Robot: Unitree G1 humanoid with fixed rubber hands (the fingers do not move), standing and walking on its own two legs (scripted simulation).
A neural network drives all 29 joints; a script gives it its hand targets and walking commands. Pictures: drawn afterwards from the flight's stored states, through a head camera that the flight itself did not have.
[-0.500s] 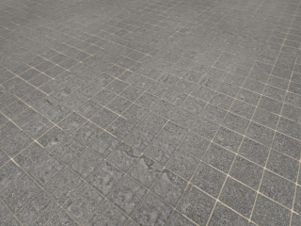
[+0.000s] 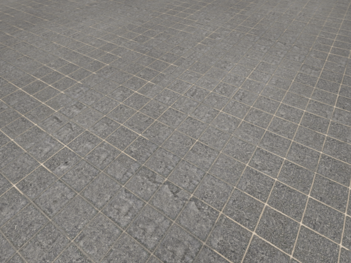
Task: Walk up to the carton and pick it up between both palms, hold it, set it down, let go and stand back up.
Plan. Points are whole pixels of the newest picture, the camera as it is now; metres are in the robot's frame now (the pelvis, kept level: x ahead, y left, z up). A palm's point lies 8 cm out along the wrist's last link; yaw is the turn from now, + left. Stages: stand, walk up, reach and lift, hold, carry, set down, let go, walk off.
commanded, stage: walk up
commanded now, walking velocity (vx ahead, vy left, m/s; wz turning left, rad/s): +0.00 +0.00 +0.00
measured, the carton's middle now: out of the picture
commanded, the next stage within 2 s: none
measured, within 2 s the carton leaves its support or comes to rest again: neither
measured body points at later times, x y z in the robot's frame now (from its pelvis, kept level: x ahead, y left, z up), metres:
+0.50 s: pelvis -0.01 -0.03 -0.04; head +0.02 -0.08 +0.41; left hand +0.08 +0.19 -0.17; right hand -0.04 -0.27 -0.21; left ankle -0.02 +0.11 -0.72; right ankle -0.02 -0.11 -0.74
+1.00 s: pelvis -0.01 -0.02 -0.01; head +0.05 -0.02 +0.43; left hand +0.11 +0.19 -0.18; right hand +0.02 -0.28 -0.15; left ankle +0.03 +0.09 -0.74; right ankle -0.02 -0.11 -0.74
